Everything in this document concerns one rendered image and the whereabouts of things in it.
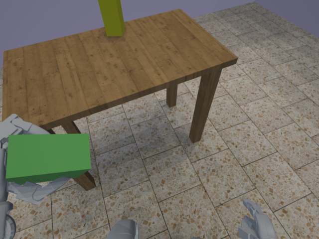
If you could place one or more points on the left robot thigh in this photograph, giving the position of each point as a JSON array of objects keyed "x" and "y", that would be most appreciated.
[{"x": 124, "y": 229}]

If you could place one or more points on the left robot hand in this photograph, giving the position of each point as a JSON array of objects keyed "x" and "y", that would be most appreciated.
[{"x": 29, "y": 192}]

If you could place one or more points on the robot left forearm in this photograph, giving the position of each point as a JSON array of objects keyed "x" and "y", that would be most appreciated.
[{"x": 7, "y": 223}]

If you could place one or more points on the sponge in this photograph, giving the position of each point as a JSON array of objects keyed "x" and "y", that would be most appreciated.
[{"x": 46, "y": 157}]

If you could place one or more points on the right robot hand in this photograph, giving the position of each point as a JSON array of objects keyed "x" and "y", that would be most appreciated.
[{"x": 259, "y": 228}]

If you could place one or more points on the table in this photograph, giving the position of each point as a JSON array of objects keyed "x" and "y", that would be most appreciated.
[{"x": 58, "y": 81}]

